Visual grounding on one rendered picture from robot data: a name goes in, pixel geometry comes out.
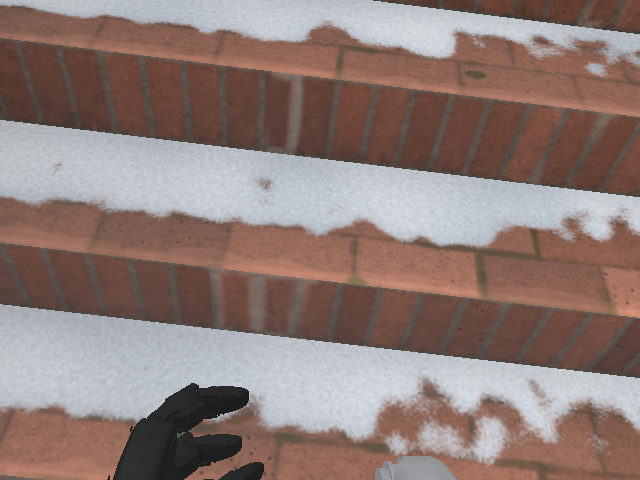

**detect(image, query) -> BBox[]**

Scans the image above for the robot left hand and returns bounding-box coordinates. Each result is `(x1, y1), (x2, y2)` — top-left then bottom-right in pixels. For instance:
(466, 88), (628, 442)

(107, 383), (264, 480)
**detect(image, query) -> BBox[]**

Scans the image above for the robot right thigh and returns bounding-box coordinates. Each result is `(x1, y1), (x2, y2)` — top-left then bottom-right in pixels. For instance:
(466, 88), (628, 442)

(375, 456), (457, 480)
